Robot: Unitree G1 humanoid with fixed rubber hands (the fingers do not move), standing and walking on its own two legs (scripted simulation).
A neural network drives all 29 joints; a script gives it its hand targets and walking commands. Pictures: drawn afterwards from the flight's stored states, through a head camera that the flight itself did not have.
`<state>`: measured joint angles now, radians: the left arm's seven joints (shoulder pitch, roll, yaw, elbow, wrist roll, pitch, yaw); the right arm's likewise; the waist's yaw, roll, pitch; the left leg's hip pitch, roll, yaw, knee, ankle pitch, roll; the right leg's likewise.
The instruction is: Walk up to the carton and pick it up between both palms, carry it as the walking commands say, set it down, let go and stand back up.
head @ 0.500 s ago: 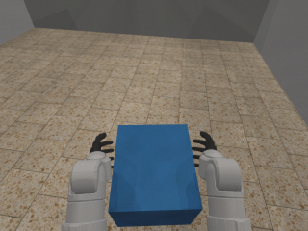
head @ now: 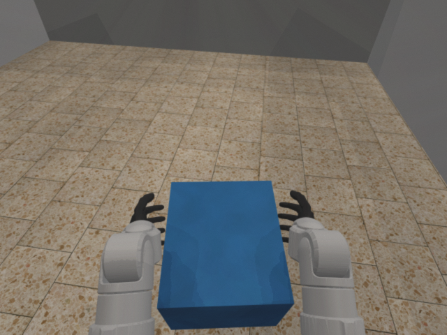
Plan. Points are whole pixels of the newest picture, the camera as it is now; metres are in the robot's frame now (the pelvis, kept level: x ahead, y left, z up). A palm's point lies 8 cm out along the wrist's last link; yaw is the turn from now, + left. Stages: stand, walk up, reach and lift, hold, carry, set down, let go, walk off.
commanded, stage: carry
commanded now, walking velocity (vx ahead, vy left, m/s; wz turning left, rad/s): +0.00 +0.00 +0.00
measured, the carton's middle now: (222, 252) +0.30 +0.00 +0.00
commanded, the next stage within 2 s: hold in 0.12 s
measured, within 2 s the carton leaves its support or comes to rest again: neither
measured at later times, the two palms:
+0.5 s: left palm (129, 238) +0.30 +0.16 +0.07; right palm (293, 244) +0.28 -0.12 +0.07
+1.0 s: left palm (126, 233) +0.32 +0.18 +0.05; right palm (281, 241) +0.30 -0.11 +0.05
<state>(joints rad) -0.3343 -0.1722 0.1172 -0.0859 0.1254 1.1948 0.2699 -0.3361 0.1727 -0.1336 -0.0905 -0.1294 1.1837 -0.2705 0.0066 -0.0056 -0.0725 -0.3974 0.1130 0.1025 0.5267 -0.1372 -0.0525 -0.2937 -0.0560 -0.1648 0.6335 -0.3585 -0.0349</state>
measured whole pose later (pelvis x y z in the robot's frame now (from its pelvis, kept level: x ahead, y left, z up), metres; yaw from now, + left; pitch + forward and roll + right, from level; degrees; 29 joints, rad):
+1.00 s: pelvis +0.00 +0.07 +0.01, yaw -16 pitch -6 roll +0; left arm -0.41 -0.20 0.41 0.44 0.33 0.68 0.08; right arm -0.53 0.15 -0.35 0.68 -0.38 0.55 0.03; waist 0.13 0.01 0.02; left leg -0.18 -0.02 -0.11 0.43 -0.15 -0.04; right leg -0.16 0.02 0.18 0.48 -0.23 -0.01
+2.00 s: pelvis -0.03 +0.06 -0.08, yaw -16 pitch +31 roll +0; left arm -0.55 -0.24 0.52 0.42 0.34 0.30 0.06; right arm -0.72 0.14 -0.39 0.71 -0.32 0.24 -0.05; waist 0.11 -0.06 -0.16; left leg -1.24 -0.04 -0.14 0.99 -0.29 -0.08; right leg -1.21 0.09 0.15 1.03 -0.36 0.05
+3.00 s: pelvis -0.05 +0.06 -0.22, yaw -15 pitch +46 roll +1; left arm -0.86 -0.10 0.54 0.57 0.24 0.28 0.10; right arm -1.05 0.03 -0.35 0.86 -0.25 0.22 -0.16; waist 0.11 -0.08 -0.18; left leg -1.90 -0.10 -0.16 1.56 -0.46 -0.13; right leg -1.88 0.16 0.14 1.62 -0.54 0.06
